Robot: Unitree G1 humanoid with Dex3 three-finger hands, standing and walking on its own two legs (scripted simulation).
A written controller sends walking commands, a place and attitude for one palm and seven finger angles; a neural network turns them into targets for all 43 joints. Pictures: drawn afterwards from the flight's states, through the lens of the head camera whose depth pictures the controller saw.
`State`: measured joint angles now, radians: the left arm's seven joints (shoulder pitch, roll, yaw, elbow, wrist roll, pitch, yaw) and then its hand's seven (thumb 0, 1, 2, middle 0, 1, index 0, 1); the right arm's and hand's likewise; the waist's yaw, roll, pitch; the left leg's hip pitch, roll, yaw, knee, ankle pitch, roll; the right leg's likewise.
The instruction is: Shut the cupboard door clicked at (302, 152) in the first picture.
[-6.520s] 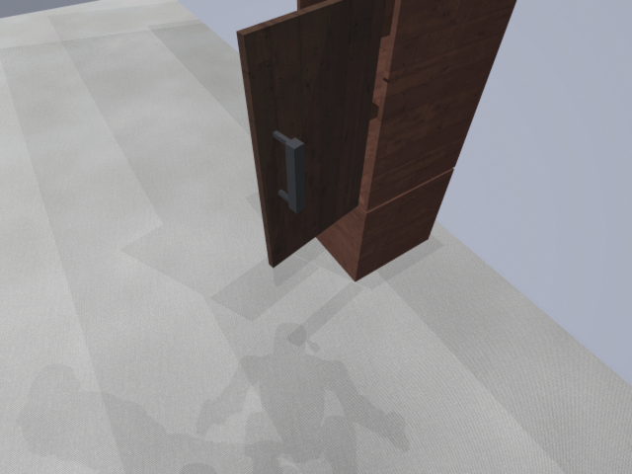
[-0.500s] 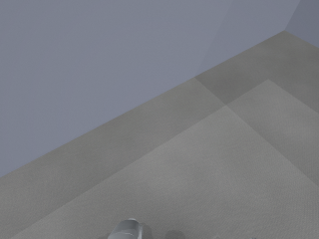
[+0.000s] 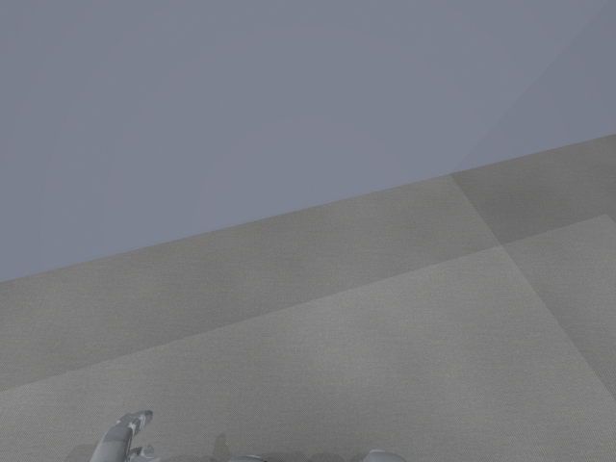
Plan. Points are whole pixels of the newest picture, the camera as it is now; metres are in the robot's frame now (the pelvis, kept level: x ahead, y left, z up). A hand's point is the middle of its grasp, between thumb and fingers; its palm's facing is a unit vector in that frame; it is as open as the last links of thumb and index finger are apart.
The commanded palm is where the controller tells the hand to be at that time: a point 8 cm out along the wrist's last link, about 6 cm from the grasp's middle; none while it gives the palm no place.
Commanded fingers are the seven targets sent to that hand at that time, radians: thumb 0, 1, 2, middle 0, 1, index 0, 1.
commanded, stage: walk to a spot facing it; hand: left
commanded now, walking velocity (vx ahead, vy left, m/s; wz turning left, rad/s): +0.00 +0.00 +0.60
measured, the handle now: out of the picture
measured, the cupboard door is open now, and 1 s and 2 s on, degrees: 100 100 100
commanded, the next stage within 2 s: none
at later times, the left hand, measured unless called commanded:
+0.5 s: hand out of the picture -0.02 +0.20 -0.19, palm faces +0.35 -0.91 -0.23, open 7.4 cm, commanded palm none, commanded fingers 0.00 0.90 0.90 -0.20 -0.30 -0.20 -0.30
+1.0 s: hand out of the picture -0.01 +0.15 -0.15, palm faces +0.57 -0.78 -0.24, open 7.4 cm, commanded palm none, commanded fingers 0.00 0.90 0.90 -0.20 -0.30 -0.20 -0.30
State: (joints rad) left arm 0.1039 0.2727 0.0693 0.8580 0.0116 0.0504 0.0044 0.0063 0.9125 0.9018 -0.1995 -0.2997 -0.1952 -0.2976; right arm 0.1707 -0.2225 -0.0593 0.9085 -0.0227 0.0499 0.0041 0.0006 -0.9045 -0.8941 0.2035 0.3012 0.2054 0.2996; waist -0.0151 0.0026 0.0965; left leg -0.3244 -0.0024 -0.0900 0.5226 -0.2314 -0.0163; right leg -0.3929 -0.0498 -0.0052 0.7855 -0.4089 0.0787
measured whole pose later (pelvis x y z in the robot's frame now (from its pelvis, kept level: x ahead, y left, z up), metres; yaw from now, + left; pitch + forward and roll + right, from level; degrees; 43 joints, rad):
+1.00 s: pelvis +0.04 -0.06 +0.00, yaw +37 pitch +1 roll +1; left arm 0.20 0.20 0.03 0.86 0.02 0.01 0.02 0.01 0.91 0.90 -0.20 -0.30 -0.20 -0.30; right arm 0.16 -0.25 -0.09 0.93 -0.01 0.09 0.03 0.00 -0.91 -0.89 0.20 0.30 0.20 0.30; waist -0.02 -0.01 0.10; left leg -0.49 0.01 0.03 1.03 -0.44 -0.08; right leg -0.20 -0.11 -0.15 0.49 -0.30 0.02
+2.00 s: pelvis +0.26 +0.16 +0.01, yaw +69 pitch +1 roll +0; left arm 0.35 0.20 0.05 1.04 0.02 -0.08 0.01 -0.01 0.94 0.90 -0.20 -0.30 -0.20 -0.30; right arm 0.10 -0.23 -0.08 0.97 -0.02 0.02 0.04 0.00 -0.91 -0.90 0.19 0.30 0.19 0.30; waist 0.03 0.00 0.07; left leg -0.62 0.10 0.06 0.92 -0.16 -0.03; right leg -0.03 -0.05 -0.31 0.30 -0.28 -0.01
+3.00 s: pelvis +0.41 +0.58 +0.01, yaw +79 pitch -1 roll +0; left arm 0.22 0.19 0.06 1.02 0.00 -0.09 0.02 -0.04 0.97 0.90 -0.20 -0.30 -0.20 -0.30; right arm 0.27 -0.14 -0.06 1.07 -0.02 -0.01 0.00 0.00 -0.91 -0.89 0.20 0.30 0.20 0.30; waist -0.04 -0.01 0.06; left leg -0.58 0.11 0.03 1.03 -0.22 -0.02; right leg -0.11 0.01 -0.20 0.36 -0.24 -0.07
